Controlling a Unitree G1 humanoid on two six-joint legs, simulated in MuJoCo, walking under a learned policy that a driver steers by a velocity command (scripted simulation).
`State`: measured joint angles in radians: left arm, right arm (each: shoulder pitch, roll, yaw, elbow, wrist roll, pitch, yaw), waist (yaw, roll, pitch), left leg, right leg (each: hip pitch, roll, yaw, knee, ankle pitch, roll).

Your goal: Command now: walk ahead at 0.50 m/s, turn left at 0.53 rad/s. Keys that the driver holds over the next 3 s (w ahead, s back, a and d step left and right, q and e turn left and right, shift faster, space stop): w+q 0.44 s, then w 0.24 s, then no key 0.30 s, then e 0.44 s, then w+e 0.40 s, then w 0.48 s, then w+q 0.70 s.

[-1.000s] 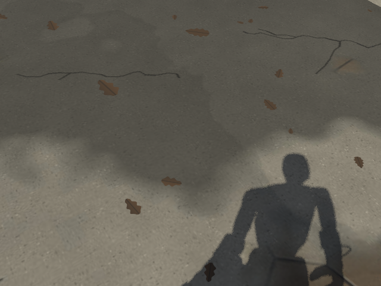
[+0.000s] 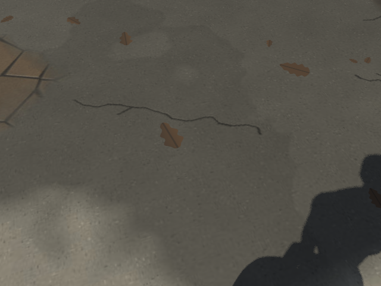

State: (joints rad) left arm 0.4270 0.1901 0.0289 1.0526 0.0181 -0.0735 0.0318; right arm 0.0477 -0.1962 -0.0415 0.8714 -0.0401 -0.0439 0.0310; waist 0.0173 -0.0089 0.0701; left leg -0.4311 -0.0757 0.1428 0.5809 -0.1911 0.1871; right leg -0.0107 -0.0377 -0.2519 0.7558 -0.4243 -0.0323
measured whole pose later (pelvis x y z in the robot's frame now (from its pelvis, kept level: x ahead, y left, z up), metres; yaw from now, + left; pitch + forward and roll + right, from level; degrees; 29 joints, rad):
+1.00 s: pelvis +0.49 +0.07 +0.01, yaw +21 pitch +0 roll -2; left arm 0.38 0.21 0.02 0.95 -0.01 -0.06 0.00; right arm 0.10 -0.20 0.00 0.84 -0.04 -0.07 0.00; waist 0.06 0.00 0.05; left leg -0.39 -0.02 0.03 0.51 -0.10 0.06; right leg -0.11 0.02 -0.05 0.56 -0.43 -0.02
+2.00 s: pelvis +0.64 +0.09 +0.02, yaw -8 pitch +2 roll +0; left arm 0.39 0.29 0.08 0.85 0.02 -0.04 -0.01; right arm 0.17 -0.25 -0.04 0.78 -0.04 -0.07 0.00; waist 0.03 -0.03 -0.02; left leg -0.30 -0.03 0.01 0.50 -0.22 0.04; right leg -0.26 0.10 0.15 0.88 -0.43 -0.08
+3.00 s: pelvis +1.16 +0.04 +0.00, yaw +10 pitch +0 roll +0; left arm 0.37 0.23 0.04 0.93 0.02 -0.05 0.01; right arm 0.09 -0.25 -0.06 0.80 -0.03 -0.02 0.03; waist 0.02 0.00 0.07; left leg -0.43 -0.09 0.11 0.63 -0.22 0.17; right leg -0.16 -0.06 -0.15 1.08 -0.45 -0.01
